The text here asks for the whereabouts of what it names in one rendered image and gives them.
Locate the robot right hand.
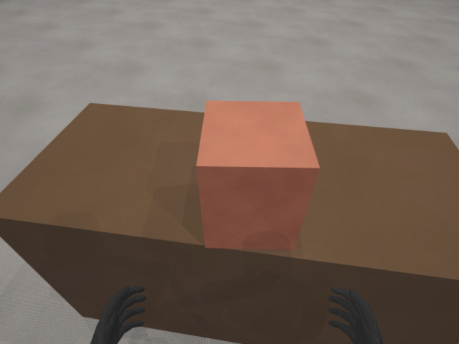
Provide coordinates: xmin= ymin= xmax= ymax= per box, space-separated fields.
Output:
xmin=328 ymin=287 xmax=383 ymax=344

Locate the carton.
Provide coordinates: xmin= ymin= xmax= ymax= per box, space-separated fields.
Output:
xmin=197 ymin=101 xmax=320 ymax=249

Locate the robot left hand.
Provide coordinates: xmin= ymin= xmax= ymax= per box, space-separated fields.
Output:
xmin=90 ymin=285 xmax=146 ymax=344

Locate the pedestal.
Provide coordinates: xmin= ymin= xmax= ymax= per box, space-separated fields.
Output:
xmin=0 ymin=103 xmax=459 ymax=344

